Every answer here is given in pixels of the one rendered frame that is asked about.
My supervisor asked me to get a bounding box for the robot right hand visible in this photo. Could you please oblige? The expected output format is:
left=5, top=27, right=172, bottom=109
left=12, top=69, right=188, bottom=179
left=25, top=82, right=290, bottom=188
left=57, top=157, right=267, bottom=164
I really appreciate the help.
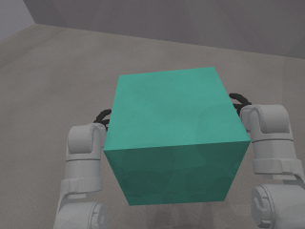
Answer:
left=229, top=93, right=252, bottom=133

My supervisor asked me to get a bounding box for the robot right forearm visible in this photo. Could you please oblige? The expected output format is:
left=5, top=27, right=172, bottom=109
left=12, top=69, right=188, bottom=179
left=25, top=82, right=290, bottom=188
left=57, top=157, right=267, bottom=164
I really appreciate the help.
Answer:
left=239, top=104, right=305, bottom=190

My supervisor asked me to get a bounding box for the robot left hand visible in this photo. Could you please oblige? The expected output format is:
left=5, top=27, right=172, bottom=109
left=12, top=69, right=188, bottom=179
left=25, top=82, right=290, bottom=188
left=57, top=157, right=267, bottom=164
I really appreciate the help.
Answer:
left=93, top=109, right=112, bottom=132

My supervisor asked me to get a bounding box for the left robot upper arm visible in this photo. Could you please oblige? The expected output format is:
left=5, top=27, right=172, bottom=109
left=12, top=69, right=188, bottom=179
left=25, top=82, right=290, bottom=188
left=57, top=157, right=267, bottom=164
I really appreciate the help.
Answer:
left=54, top=201, right=109, bottom=229

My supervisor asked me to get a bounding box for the carton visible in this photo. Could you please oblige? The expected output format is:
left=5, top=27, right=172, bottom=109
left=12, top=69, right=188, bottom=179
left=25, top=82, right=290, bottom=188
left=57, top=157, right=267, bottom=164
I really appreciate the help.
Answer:
left=103, top=67, right=251, bottom=206

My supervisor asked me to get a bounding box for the right robot upper arm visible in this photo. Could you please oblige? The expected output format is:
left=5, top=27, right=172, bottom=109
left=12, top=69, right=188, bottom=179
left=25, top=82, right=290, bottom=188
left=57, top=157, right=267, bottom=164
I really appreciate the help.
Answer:
left=251, top=183, right=305, bottom=229

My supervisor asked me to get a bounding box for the robot left forearm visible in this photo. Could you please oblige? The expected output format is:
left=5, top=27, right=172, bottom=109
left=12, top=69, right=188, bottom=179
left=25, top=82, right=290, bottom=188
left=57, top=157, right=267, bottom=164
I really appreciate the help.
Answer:
left=53, top=122, right=107, bottom=229

